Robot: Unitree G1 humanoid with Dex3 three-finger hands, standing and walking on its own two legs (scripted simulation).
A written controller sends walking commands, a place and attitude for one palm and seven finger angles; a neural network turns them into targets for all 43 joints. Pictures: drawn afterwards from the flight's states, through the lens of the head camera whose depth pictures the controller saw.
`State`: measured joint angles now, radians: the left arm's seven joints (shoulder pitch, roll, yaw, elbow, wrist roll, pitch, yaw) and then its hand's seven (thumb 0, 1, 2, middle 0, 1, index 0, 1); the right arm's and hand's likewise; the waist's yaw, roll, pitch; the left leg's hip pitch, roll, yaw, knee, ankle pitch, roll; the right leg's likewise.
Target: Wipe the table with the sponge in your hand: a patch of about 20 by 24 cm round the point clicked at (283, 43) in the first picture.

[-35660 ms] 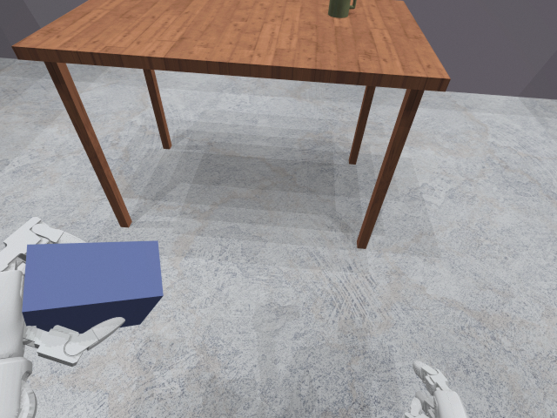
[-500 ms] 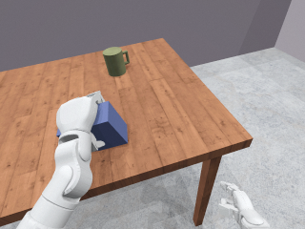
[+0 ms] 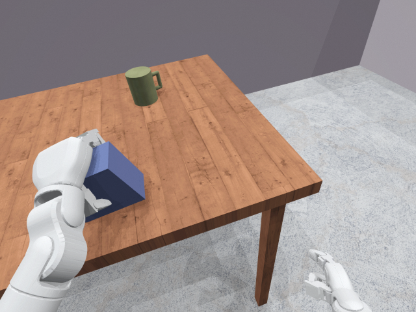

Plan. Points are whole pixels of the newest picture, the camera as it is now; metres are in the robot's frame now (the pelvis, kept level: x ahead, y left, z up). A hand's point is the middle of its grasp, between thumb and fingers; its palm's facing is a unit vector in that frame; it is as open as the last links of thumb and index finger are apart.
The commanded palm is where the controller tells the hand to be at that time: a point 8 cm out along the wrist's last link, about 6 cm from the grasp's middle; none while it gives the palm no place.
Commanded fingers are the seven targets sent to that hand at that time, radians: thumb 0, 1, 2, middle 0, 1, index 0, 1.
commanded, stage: slide back across to the middle lane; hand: left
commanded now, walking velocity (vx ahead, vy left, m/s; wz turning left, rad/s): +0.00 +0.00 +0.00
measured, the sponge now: (103, 189) +0.29 +0.24 +0.13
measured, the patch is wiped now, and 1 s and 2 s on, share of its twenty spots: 0.90 0.90 0.90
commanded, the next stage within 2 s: wipe forward along the middle lane in 0.22 s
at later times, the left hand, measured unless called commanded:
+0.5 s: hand (53, 193) +0.25 +0.30 +0.16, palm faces +0.05 -0.04 -1.00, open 10.3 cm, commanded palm +0.23 +0.31 +0.21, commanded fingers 0.00 0.10 1.30 -1.20 -1.60 -1.20 -1.60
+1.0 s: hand (55, 176) +0.29 +0.33 +0.16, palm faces +0.00 -0.02 -1.00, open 10.3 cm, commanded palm +0.27 +0.32 +0.19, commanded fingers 0.00 0.10 1.30 -1.20 -1.60 -1.20 -1.60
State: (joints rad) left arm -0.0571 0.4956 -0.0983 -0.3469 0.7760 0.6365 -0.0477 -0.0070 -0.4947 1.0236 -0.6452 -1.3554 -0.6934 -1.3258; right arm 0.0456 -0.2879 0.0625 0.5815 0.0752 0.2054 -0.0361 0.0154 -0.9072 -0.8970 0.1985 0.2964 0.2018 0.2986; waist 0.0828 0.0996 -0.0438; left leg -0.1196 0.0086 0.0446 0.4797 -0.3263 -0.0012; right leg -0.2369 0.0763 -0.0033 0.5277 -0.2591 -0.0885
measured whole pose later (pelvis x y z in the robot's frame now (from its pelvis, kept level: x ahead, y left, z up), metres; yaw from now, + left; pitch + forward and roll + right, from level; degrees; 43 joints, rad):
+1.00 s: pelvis -0.03 +0.02 +0.01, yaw +3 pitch -1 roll +1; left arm -0.39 0.57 -0.08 0.28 0.91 0.31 -0.15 -0.01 -0.52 1.03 -0.69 -1.32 -0.74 -1.29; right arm 0.13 -0.30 0.04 0.68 0.07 0.06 -0.09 0.02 -0.90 -0.90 0.20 0.30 0.20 0.30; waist 0.08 0.10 -0.02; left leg -0.16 -0.03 -0.01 0.42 -0.24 0.02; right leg -0.25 0.03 -0.04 0.43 -0.17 -0.06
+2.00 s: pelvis -0.02 +0.01 +0.00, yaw +2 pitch +8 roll +0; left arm -0.83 0.73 0.00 0.94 0.98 0.04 -0.12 0.03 -0.55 1.05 -0.71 -1.30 -0.76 -1.28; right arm 0.26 -0.32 0.01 0.70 0.09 0.11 -0.10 0.01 -0.91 -0.90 0.20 0.30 0.20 0.30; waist -0.02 0.07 -0.06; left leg -0.37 -0.01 0.00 0.50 -0.27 0.02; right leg -0.43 0.06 -0.04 0.46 -0.16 -0.07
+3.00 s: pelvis +0.02 +0.07 +0.01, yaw +4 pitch +7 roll -2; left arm -0.61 0.76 0.08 0.55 0.94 0.09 -0.22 0.01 -0.53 1.05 -0.69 -1.33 -0.72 -1.32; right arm 0.19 -0.32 0.00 0.66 0.07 0.13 -0.06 0.01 -0.91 -0.90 0.20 0.30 0.20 0.30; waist 0.05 0.07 -0.02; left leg -0.22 -0.06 -0.02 0.39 -0.28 0.08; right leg -0.26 0.01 -0.05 0.33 -0.18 -0.01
